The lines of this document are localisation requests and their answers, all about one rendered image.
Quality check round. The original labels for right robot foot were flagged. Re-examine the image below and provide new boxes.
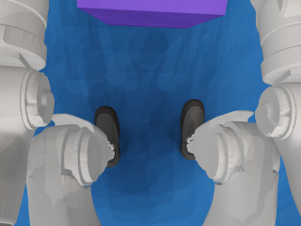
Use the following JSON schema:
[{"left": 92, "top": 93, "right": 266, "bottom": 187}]
[{"left": 180, "top": 99, "right": 205, "bottom": 160}]

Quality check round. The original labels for robot right forearm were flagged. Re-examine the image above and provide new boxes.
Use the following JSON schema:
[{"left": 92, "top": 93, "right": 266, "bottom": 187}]
[{"left": 250, "top": 0, "right": 301, "bottom": 86}]

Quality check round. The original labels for robot left shin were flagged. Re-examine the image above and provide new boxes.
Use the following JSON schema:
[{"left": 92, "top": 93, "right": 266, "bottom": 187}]
[{"left": 26, "top": 113, "right": 115, "bottom": 179}]

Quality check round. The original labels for robot left upper arm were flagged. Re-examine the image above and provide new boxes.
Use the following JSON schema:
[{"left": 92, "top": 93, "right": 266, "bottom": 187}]
[{"left": 0, "top": 65, "right": 55, "bottom": 226}]

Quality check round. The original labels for robot left forearm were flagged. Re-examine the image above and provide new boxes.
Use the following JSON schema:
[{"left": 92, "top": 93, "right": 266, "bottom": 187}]
[{"left": 0, "top": 0, "right": 49, "bottom": 71}]

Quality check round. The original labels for carton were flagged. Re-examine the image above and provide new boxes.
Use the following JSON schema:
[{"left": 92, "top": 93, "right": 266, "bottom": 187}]
[{"left": 76, "top": 0, "right": 228, "bottom": 29}]

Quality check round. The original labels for robot right upper arm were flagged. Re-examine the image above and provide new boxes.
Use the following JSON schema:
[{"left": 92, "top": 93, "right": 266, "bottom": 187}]
[{"left": 255, "top": 82, "right": 301, "bottom": 217}]

